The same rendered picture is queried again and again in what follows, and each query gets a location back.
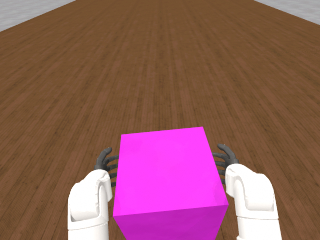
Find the carton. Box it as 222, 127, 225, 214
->
113, 126, 229, 240

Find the left robot hand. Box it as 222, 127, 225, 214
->
94, 147, 119, 187

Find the right robot forearm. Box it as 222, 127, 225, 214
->
225, 163, 282, 240

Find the left robot forearm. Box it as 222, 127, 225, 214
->
67, 169, 113, 240

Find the right robot hand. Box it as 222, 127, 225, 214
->
211, 143, 240, 185

